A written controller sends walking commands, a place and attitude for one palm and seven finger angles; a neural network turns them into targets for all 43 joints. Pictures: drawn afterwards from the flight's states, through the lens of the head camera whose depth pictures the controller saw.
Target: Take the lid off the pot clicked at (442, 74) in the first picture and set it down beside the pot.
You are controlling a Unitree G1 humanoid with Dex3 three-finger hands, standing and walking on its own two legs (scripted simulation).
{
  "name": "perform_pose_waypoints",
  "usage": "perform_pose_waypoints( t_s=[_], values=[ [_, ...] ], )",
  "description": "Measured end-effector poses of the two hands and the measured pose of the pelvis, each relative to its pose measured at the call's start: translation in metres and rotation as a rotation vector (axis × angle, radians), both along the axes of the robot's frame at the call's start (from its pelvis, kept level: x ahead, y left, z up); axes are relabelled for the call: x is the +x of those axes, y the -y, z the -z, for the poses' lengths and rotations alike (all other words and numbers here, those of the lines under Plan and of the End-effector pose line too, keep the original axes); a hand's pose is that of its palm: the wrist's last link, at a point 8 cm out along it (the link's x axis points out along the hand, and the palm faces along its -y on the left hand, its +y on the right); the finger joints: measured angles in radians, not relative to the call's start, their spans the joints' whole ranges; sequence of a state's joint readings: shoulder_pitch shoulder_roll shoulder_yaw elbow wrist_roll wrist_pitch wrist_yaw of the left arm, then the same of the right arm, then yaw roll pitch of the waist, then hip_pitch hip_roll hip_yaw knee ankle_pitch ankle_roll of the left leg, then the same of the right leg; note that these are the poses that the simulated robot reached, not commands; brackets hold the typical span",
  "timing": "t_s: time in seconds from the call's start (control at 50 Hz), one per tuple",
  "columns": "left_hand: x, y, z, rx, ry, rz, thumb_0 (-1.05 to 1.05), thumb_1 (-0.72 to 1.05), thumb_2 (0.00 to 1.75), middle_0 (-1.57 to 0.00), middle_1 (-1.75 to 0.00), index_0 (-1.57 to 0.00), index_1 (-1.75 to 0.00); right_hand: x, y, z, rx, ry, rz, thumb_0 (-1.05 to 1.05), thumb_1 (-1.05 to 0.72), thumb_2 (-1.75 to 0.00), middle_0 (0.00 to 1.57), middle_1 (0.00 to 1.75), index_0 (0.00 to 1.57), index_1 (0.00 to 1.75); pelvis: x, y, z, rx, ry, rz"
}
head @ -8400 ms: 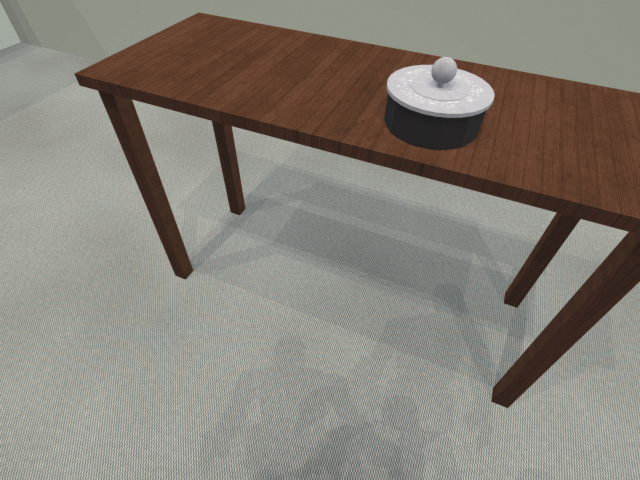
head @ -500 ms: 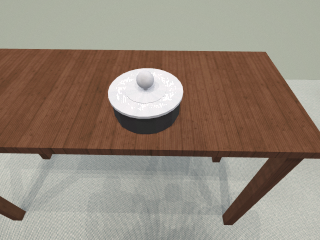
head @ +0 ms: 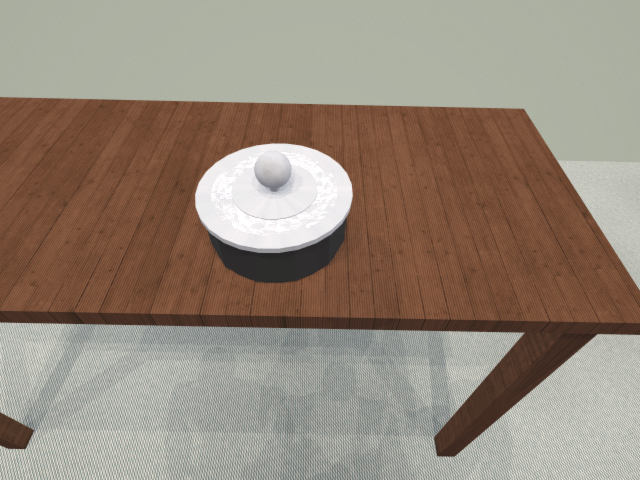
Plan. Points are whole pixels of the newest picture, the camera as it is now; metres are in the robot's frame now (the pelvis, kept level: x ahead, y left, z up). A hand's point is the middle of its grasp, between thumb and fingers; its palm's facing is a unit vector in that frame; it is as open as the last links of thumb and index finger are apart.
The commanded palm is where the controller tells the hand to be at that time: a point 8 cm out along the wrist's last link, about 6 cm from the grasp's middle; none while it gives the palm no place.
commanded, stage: look again from close up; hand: left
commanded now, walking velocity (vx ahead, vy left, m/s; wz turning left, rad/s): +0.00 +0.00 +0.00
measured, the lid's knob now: (272, 169) +0.44 +0.09 +0.16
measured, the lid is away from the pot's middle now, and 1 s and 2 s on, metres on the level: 0.00 0.00 0.00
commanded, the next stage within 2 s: lift the closed hand beside the body in 1.26 s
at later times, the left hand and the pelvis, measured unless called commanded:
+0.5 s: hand out of the picture -0.01 +0.16 -0.18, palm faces +0.03 -0.98 -0.17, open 7.3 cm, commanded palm none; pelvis +0.01 +0.00 +0.00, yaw +0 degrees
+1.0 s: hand out of the picture -0.01 +0.15 -0.18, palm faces +0.04 -0.99 -0.14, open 7.4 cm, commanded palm none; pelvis +0.01 +0.01 +0.00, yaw +0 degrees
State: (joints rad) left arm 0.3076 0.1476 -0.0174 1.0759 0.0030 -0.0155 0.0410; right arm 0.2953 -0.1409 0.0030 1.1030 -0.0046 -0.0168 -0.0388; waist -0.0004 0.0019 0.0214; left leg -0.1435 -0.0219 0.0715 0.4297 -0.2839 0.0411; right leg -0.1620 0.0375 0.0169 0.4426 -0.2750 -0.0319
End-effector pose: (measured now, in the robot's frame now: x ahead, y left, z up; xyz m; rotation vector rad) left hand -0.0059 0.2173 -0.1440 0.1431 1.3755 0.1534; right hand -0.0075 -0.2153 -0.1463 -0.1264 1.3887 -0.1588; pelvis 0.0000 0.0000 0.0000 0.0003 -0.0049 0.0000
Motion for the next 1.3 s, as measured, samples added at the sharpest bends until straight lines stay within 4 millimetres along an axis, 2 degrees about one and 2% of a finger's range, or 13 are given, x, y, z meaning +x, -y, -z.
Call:
perform_pose_waypoints(
  t_s=[0.24, 0.7, 1.3],
  values=[
    [0.002, 0.005, 0.001, -0.002, -0.008, -0.004, 0.01, 0.92, 0.90, -0.20, -0.30, -0.20, -0.30, -0.006, -0.004, 0.001, 0.014, -0.029, 0.013, 0.00, -0.91, -0.90, 0.20, 0.30, 0.20, 0.30, 0.005, 0.003, 0.000, -0.001, 0.001, 0.001],
    [-0.009, 0.014, 0.005, -0.037, -0.045, -0.021, 0.01, 0.92, 0.90, -0.20, -0.30, -0.20, -0.30, -0.007, -0.009, -0.002, 0.007, -0.045, 0.015, 0.00, -0.91, -0.90, 0.20, 0.30, 0.20, 0.30, 0.008, 0.001, -0.001, -0.004, -0.001, -0.001],
    [-0.012, 0.004, 0.009, -0.058, -0.060, -0.027, 0.00, 0.91, 0.90, -0.19, -0.30, -0.19, -0.30, -0.012, -0.030, -0.004, 0.006, -0.062, 0.023, 0.00, -0.91, -0.90, 0.20, 0.30, 0.20, 0.30, 0.010, -0.015, 0.000, -0.011, -0.005, -0.001]
  ],
)
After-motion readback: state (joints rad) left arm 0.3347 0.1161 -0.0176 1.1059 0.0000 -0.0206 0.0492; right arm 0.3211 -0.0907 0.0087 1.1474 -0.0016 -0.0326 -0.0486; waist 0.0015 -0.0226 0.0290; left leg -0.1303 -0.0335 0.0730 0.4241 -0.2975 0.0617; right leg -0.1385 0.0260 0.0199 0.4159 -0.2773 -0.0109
